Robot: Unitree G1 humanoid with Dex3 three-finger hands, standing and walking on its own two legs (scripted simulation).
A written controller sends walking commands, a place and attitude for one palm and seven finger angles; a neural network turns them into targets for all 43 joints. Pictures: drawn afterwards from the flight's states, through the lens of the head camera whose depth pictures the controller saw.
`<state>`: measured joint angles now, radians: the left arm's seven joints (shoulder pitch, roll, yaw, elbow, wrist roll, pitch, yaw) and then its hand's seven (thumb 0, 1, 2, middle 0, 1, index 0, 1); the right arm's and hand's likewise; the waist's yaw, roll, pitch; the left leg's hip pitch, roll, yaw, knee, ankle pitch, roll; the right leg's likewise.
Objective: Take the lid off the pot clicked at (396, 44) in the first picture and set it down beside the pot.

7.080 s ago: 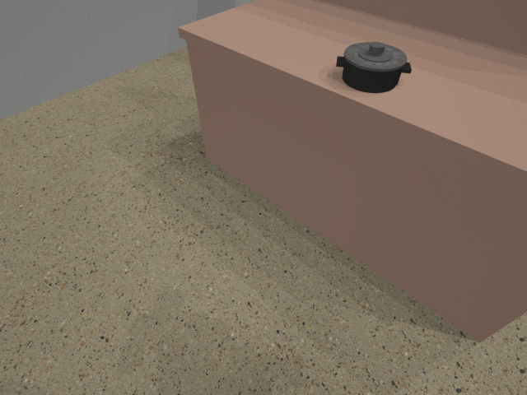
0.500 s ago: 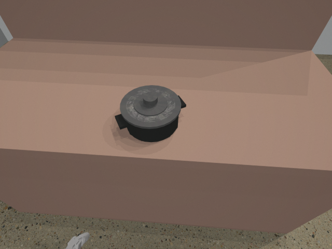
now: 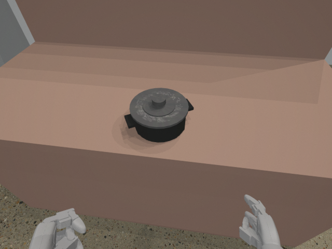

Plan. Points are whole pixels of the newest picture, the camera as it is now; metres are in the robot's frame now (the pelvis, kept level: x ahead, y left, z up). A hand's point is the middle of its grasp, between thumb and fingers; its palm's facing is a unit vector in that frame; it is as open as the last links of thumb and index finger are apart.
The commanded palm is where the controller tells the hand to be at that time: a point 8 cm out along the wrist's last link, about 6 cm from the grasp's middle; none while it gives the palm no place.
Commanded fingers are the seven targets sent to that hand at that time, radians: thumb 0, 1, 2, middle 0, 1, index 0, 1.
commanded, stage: raise the hand higher, near the body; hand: left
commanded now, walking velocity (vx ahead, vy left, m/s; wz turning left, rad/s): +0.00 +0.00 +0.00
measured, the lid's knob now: (158, 100) +0.52 +0.09 +0.08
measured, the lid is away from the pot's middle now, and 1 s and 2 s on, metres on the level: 0.00 0.00 0.00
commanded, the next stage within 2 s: reach forward and open the fingers in 0.88 s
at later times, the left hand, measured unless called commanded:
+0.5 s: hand (62, 215) +0.16 +0.23 +0.07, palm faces +0.25 -0.88 -0.40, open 3.1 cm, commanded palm +0.11 +0.27 +0.09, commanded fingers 0.00 0.90 0.90 -1.30 -1.50 -1.30 -1.50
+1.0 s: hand (54, 189) +0.18 +0.24 +0.13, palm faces +0.31 -0.85 -0.43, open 3.1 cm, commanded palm +0.14 +0.28 +0.15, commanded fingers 0.00 0.84 0.93 -1.28 -1.43 -1.28 -1.43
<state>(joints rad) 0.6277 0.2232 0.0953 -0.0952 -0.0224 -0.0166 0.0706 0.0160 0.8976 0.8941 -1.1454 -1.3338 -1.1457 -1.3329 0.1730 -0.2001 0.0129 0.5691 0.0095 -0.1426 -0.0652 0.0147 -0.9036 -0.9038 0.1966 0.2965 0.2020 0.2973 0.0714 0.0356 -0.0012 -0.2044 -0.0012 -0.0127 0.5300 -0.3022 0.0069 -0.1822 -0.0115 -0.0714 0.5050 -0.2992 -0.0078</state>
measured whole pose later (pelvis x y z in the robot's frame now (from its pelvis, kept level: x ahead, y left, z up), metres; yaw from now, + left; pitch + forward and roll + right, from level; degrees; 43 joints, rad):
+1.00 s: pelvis +0.01 +0.01 +0.00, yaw -1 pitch -3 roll +0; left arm 0.60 0.31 0.23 -0.44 -0.02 -0.11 0.08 0.02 0.89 0.89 -1.30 -1.50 -1.30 -1.50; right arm 0.19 -0.20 0.01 0.62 0.01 -0.15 -0.05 0.02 -0.90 -0.90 0.20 0.30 0.20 0.30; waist 0.07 0.06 0.02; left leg -0.13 -0.01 0.01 0.47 -0.29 0.02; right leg -0.12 -0.02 -0.05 0.45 -0.28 0.01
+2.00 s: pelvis -0.03 +0.02 +0.01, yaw -1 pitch -1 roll +0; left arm -0.03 0.66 0.02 -0.14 0.75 0.04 -0.30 0.00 -0.25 1.39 -0.86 -0.13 -0.86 -0.13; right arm 0.13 -0.29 0.02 0.56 0.05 0.08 0.01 0.02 -0.91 -0.90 0.20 0.30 0.20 0.30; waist 0.06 0.12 0.02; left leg -0.21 -0.04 0.01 0.42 -0.20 0.04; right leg -0.21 -0.05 -0.04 0.43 -0.20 0.02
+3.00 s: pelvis -0.01 +0.01 +0.00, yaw +0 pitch +2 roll +1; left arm -0.60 0.51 -0.24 0.27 0.83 0.23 -0.37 0.00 -0.30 1.44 -0.85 -0.08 -0.85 -0.08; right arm 0.13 -0.30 0.02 0.59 0.08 0.13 0.03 0.02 -0.91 -0.90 0.19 0.30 0.20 0.30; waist 0.00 0.11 0.00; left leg -0.25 -0.04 0.01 0.46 -0.24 0.02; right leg -0.27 -0.05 -0.05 0.52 -0.28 0.00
